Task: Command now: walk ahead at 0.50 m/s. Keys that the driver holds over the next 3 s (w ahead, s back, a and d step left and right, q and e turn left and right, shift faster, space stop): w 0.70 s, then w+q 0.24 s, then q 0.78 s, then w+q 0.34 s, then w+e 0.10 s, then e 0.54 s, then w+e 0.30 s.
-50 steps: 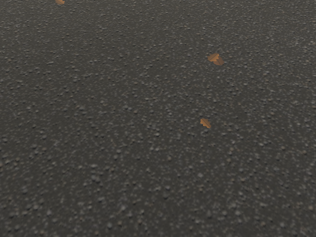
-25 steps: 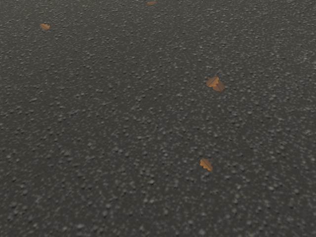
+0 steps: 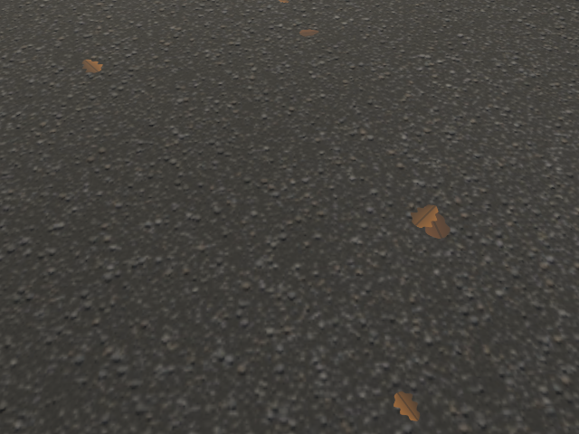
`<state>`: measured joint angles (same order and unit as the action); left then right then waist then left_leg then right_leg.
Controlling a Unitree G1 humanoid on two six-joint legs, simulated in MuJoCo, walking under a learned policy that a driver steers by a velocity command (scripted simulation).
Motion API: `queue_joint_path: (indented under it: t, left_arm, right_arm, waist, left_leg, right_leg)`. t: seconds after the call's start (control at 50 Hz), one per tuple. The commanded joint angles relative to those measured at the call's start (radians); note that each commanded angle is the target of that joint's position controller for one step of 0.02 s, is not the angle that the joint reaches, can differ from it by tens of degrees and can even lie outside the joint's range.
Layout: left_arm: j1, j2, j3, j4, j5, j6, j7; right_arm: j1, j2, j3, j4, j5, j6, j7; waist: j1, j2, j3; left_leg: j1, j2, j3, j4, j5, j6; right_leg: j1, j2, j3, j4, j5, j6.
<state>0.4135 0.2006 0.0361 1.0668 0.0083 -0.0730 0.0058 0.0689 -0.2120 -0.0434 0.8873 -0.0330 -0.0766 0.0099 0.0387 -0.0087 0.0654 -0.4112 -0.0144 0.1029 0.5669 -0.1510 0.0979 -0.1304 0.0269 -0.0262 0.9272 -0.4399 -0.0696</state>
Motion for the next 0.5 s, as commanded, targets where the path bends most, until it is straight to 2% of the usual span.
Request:
queue_joint_path:
  t: [0.02,0.04,0.06,0.08,0.12,0.16,0.2,0.26,0.34,0.4,0.44,0.46,0.48,0.5]
  left_arm:
    - [-0.034,0.108,0.026,-0.084,0.005,-0.018,-0.007]
    - [-0.049,0.087,0.026,-0.083,0.01,-0.012,-0.01]
    - [-0.035,0.074,0.024,-0.08,0.025,0.002,-0.015]
    - [-0.021,0.057,0.022,-0.072,0.031,0.014,-0.021]
    - [-0.047,0.051,0.023,-0.083,0.032,0.029,-0.029]
    - [-0.13,0.057,0.024,-0.112,0.031,0.038,-0.032]
    - [-0.222,0.063,0.023,-0.144,0.027,0.04,-0.034]
    - [-0.333,0.05,0.014,-0.182,0.019,0.035,-0.036]
    - [-0.44,0.047,0.006,-0.22,0.014,0.03,-0.034]
    - [-0.472,0.063,0.009,-0.244,0.015,0.021,-0.032]
    - [-0.417,0.075,0.017,-0.235,0.014,0.011,-0.027]
    - [-0.328,0.088,0.026,-0.207,0.015,0.004,-0.02]
    - [-0.163,0.105,0.039,-0.151,0.022,-0.005,-0.011]
    - [0.021,0.172,0.061,-0.106,0.045,-0.015,0.0]
  right_arm:
    - [0.203,-0.132,-0.04,0.035,0.022,0.006,0.0]
    - [0.176,-0.097,-0.029,0.04,0.02,-0.001,-0.001]
    - [0.172,-0.069,-0.02,0.054,0.023,-0.007,-0.005]
    - [0.191,-0.061,-0.015,0.066,0.021,-0.014,-0.007]
    - [0.247,-0.085,-0.019,0.091,0.023,-0.028,-0.009]
    - [0.282,-0.105,-0.022,0.104,0.024,-0.032,-0.01]
    - [0.32,-0.099,-0.018,0.114,0.024,-0.029,-0.01]
    - [0.366,-0.094,-0.013,0.127,0.023,-0.028,-0.011]
    - [0.437,-0.097,-0.012,0.155,0.018,-0.026,-0.018]
    - [0.452,-0.107,-0.016,0.17,0.009,-0.02,-0.028]
    - [0.422,-0.12,-0.02,0.171,0.005,-0.018,-0.033]
    - [0.408,-0.129,-0.023,0.17,0.004,-0.016,-0.033]
    - [0.389,-0.127,-0.022,0.168,0.009,-0.012,-0.03]
    - [0.383,-0.102,-0.012,0.142,0.019,-0.014,-0.026]
  waist:
    - [-0.078,0.047,-0.09]
    - [-0.049,0.048,-0.043]
    - [-0.021,0.069,-0.025]
    - [-0.01,0.076,-0.031]
    - [-0.002,0.067,-0.03]
    - [-0.01,0.062,-0.003]
    - [-0.03,0.062,0.021]
    - [-0.057,0.063,0.034]
    - [-0.092,0.073,0.042]
    - [-0.089,0.077,0.051]
    - [-0.052,0.083,0.026]
    - [-0.013,0.086,-0.02]
    - [0.057,0.055,-0.103]
    - [0.118,-0.007,-0.221]
  left_leg:
    - [0.415,0.344,-0.494,-0.345,-0.114,0.173]
    - [0.329,0.294,-0.405,-0.376,-0.065,0.134]
    - [0.262,0.254,-0.336,-0.398,-0.007,0.106]
    - [0.239,0.237,-0.296,-0.408,0.041,0.1]
    - [0.238,0.224,-0.251,-0.423,0.127,0.11]
    - [0.252,0.215,-0.224,-0.453,0.125,0.115]
    - [0.283,0.205,-0.205,-0.469,0.145,0.113]
    - [0.321,0.187,-0.167,-0.467,0.21,0.101]
    - [0.423,0.205,-0.146,-0.44,0.305,0.102]
    - [0.514,0.242,-0.147,-0.389,0.41,0.101]
    - [0.531,0.247,-0.126,-0.299,0.605,0.081]
    - [0.525,0.237,-0.112,-0.193,0.735,0.068]
    - [0.475,0.198,-0.076,-0.008,0.752,0.048]
    - [0.282,0.155,-0.048,0.258,0.5,0.027]
  right_leg:
    - [-0.484,-0.067,0.079,0.337,0.091,-0.027]
    - [-0.446,-0.097,0.073,0.275,0.13,-0.023]
    - [-0.395,-0.114,0.069,0.227,0.151,-0.011]
    - [-0.363,-0.115,0.061,0.208,0.165,-0.001]
    - [-0.383,-0.12,0.041,0.176,0.199,0.016]
    - [-0.455,-0.138,0.025,0.113,0.264,0.035]
    - [-0.517,-0.147,0.012,0.024,0.329,0.051]
    - [-0.518,-0.133,-0.014,-0.139,0.408,0.06]
    - [-0.506,-0.102,-0.044,-0.278,0.436,0.042]
    - [-0.5,-0.086,-0.043,-0.338,0.368,0.01]
    - [-0.393,-0.05,-0.06,-0.383,0.291,-0.024]
    - [-0.276,-0.016,-0.074,-0.409,0.265,-0.044]
    - [-0.077,0.01,-0.088,-0.474,0.307,-0.069]
    - [0.194,-0.142,0.078,-0.482,0.253,-0.119]
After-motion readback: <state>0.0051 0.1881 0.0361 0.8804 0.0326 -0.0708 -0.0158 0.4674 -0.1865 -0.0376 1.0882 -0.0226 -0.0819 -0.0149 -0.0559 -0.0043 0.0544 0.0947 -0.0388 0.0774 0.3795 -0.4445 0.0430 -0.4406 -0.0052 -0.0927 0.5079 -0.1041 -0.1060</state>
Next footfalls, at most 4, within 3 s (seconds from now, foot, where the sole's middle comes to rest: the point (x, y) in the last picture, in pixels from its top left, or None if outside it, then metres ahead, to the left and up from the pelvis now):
0.50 right None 0.43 -0.11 -0.76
1.06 left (274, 329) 0.71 0.08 -0.76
1.70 right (341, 304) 0.79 -0.09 -0.76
2.22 left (219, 311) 0.75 0.22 -0.76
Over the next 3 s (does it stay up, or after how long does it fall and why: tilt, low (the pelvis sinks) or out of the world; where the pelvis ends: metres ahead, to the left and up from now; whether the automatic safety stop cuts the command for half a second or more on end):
stays up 0.87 0.17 0.02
